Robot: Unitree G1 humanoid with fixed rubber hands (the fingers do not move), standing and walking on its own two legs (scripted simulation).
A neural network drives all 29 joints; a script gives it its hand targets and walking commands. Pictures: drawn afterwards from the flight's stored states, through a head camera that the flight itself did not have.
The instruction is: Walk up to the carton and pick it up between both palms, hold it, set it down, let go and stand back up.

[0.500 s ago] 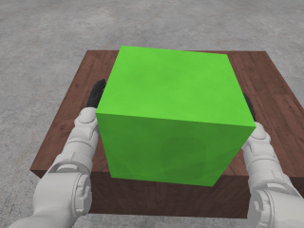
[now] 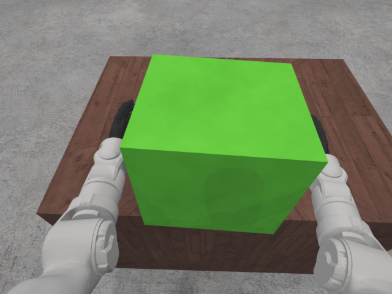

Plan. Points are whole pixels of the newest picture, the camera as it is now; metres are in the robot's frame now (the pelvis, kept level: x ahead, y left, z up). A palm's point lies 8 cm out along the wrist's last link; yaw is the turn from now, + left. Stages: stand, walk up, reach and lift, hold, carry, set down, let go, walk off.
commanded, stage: set down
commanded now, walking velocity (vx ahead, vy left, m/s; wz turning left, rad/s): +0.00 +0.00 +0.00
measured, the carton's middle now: (215, 147) +0.45 -0.04 +0.02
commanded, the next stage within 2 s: none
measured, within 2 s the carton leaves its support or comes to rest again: rests again in 0.38 s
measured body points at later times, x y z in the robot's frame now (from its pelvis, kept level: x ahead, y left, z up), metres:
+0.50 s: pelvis +0.00 +0.00 +0.00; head +0.06 +0.01 +0.45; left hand +0.45 +0.17 +0.07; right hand +0.41 -0.24 +0.07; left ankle -0.01 +0.11 -0.75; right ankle +0.00 -0.10 -0.75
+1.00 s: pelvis +0.00 +0.00 +0.00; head +0.07 +0.00 +0.44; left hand +0.45 +0.17 +0.06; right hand +0.41 -0.24 +0.06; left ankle -0.01 +0.11 -0.75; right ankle +0.00 -0.10 -0.75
